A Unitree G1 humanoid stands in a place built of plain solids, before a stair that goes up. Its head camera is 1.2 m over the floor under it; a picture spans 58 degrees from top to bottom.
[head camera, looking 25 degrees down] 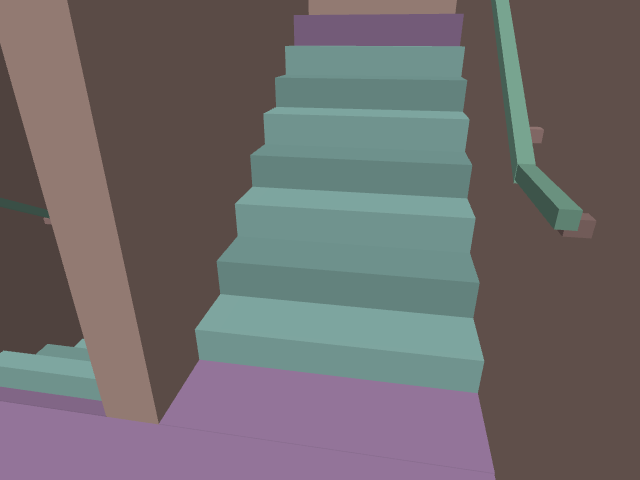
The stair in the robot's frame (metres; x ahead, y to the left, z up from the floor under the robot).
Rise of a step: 0.17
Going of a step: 0.27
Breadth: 1.10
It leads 10 degrees to the right of straight ahead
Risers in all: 8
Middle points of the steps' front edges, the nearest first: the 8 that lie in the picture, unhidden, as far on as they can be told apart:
1.31 -0.05 0.15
1.58 -0.09 0.32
1.84 -0.14 0.49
2.11 -0.18 0.65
2.38 -0.23 0.82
2.64 -0.27 0.99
2.91 -0.32 1.15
3.17 -0.37 1.34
